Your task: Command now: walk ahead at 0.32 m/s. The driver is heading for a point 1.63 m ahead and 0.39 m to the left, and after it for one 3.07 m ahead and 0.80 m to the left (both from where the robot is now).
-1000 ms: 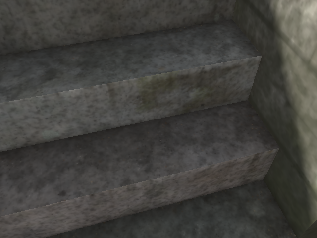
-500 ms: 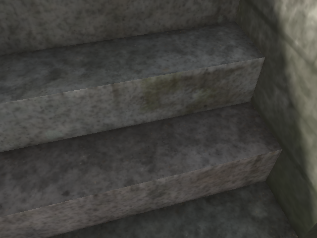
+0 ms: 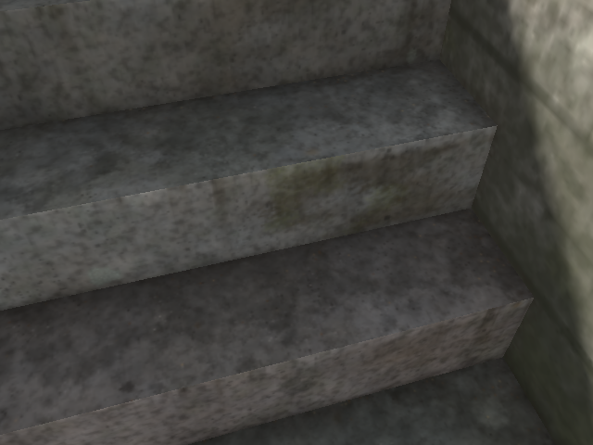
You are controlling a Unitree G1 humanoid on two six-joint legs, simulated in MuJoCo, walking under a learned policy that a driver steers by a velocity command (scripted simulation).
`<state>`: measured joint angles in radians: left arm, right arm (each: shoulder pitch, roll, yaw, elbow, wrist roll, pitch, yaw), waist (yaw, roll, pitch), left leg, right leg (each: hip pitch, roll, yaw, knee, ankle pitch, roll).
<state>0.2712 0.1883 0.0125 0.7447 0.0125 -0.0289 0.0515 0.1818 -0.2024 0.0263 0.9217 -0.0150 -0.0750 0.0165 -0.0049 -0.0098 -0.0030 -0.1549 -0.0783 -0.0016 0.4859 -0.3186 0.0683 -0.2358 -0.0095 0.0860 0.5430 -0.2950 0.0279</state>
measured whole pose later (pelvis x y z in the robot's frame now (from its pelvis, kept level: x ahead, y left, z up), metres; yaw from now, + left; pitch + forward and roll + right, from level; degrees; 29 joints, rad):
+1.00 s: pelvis +0.23 -0.08 +0.03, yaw -1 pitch +5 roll -3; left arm -0.07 0.09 -0.13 0.47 0.02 -0.07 -0.01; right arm 0.51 -0.17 0.00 1.04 0.03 -0.01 -0.06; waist -0.03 0.04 0.05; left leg 0.07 0.15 -0.03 0.21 -0.18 0.01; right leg -1.10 -0.10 -0.14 1.47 -0.48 0.02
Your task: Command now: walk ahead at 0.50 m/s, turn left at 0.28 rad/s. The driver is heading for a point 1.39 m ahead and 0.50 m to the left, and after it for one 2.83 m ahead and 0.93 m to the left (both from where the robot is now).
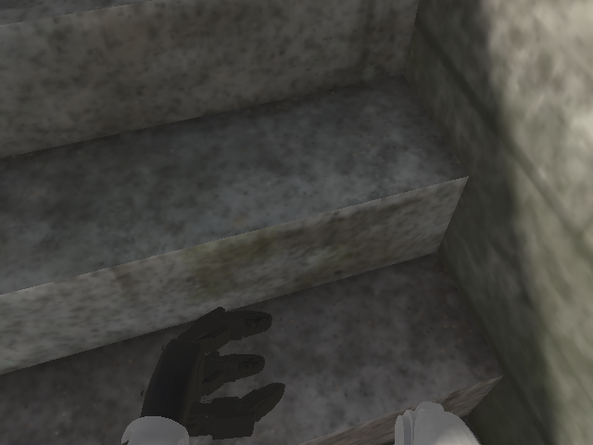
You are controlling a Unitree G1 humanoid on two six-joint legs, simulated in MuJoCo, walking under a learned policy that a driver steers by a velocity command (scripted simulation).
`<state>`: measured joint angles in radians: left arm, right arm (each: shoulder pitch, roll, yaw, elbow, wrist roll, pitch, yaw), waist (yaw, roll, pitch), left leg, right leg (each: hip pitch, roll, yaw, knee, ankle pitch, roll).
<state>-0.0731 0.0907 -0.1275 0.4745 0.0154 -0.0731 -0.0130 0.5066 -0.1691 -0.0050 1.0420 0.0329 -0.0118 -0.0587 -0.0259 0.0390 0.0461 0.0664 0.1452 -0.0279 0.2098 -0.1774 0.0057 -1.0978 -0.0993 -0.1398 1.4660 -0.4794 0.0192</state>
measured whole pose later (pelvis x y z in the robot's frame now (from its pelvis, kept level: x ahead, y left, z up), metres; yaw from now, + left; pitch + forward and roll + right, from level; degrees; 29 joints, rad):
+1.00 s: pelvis +0.39 +0.19 +0.40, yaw +33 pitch +4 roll -7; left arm -0.08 0.01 -0.13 0.58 0.03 -0.10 -0.02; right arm 0.50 -0.07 0.04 1.00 0.00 -0.02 0.03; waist -0.04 -0.04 -0.08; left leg -0.26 -0.07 -0.15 0.58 -0.36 0.13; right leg -1.53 -0.04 -0.07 2.31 0.02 -0.10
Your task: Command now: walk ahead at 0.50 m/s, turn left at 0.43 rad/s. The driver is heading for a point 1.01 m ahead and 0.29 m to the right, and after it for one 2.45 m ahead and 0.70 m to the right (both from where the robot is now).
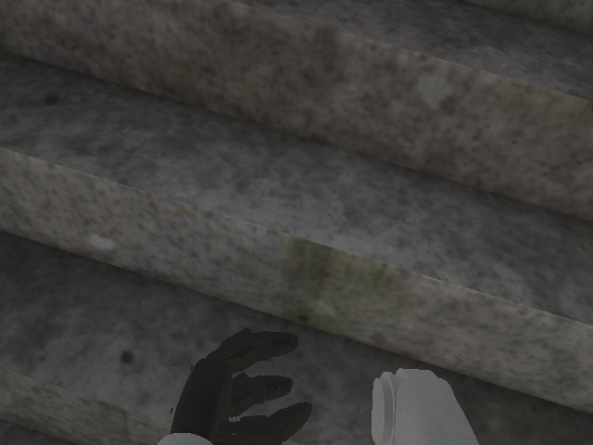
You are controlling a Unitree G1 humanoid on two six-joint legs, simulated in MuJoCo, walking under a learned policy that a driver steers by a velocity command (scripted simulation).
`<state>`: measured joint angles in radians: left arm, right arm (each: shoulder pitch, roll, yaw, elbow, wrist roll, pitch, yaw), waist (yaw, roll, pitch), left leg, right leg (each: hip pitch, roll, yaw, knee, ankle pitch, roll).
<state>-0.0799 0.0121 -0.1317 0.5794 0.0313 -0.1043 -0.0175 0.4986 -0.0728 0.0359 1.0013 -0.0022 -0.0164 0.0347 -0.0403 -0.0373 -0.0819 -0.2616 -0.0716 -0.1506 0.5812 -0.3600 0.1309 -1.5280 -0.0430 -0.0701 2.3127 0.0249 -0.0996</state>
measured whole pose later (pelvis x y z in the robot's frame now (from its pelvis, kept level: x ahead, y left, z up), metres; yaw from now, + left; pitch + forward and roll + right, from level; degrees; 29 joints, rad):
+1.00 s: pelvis +0.45 +0.15 +0.36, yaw -25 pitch +6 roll +0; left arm -0.22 0.18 -0.02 0.62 0.01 -0.03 -0.02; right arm 0.38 -0.35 0.00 0.80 0.01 -0.09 0.02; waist -0.25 -0.07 0.06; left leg -0.94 -0.01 0.02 1.82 -0.80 -0.10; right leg -0.31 -0.04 -0.09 0.89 -0.65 -0.01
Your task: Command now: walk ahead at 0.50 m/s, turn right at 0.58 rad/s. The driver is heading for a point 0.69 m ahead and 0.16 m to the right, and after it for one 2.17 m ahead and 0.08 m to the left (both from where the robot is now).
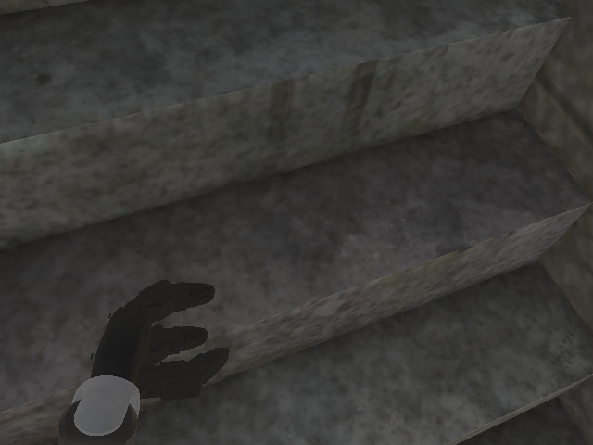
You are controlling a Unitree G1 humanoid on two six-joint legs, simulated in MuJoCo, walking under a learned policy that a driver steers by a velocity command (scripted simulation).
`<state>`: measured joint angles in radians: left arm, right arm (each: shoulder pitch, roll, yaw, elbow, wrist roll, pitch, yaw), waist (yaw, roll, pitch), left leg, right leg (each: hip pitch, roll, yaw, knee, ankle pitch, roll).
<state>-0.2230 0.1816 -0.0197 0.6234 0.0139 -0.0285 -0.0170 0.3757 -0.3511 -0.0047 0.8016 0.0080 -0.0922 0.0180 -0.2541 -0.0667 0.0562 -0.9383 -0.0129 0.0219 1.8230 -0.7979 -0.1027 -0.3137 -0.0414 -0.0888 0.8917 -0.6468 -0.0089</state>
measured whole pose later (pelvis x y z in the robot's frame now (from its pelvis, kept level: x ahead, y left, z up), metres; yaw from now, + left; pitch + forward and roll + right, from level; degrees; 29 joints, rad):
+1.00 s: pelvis +0.35 +0.22 +0.37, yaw -33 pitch +0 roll +0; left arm 0.19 0.33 0.08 0.59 0.01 0.08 0.04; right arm 0.23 -0.10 0.02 0.66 -0.02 0.02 -0.12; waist 0.02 -0.04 0.02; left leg -0.70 0.10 0.13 1.29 -0.59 0.05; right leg -0.64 0.05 0.07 1.50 -0.06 0.10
